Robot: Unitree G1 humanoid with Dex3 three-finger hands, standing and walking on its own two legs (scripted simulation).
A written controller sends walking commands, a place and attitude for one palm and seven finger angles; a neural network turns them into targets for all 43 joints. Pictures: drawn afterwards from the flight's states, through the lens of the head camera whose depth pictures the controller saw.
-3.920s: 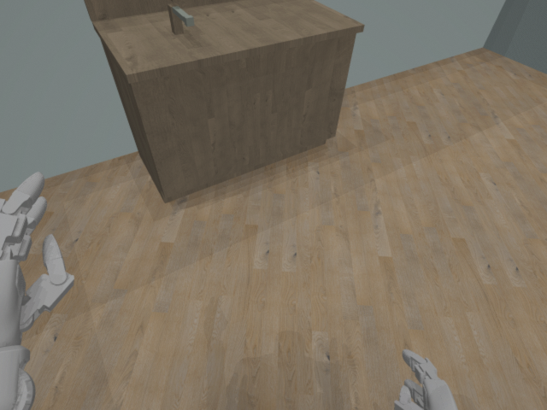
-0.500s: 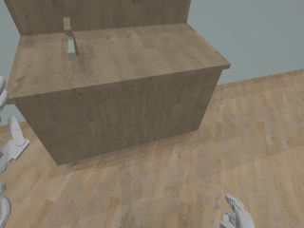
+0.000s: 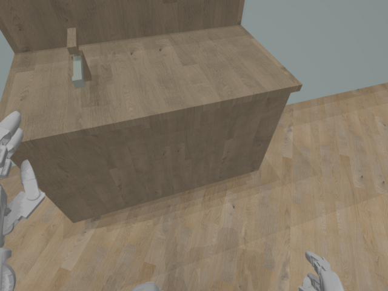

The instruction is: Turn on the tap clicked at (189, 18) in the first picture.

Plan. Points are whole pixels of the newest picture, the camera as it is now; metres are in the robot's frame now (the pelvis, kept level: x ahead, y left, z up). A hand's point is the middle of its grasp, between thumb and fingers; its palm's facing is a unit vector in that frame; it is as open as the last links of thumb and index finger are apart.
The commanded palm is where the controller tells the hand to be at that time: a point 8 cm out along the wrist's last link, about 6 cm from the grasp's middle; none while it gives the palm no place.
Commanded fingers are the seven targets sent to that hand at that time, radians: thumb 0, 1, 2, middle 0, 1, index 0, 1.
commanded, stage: take the last steps up to it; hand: left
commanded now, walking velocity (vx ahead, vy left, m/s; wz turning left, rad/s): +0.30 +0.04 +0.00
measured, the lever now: (78, 81) +0.66 +0.39 +0.04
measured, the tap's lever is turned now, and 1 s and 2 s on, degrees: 0 0 0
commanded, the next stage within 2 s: come to a stop and stand still in 1.04 s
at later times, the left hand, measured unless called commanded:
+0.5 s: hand (71, 139) +0.32 +0.23 +0.17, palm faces +0.43 -0.78 -0.45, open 7.4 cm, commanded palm +0.26 +0.27 +0.18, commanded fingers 0.00 0.90 0.90 -0.20 -0.30 -0.20 -0.30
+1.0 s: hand (81, 100) +0.41 +0.24 +0.18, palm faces +0.40 -0.82 -0.41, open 7.4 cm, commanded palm +0.35 +0.29 +0.18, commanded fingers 0.00 0.90 0.90 -0.20 -0.30 -0.20 -0.30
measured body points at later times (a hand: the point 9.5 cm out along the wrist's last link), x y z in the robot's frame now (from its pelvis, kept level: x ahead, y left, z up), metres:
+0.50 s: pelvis +0.10 -0.01 -0.01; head +0.12 -0.04 +0.44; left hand +0.29 +0.27 +0.20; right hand +0.26 -0.21 -0.13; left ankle +0.07 +0.12 -0.69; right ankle +0.13 -0.10 -0.74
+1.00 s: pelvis +0.19 +0.01 +0.00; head +0.22 +0.01 +0.45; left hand +0.38 +0.29 +0.20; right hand +0.37 -0.20 -0.09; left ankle +0.21 +0.12 -0.74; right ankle +0.21 -0.11 -0.71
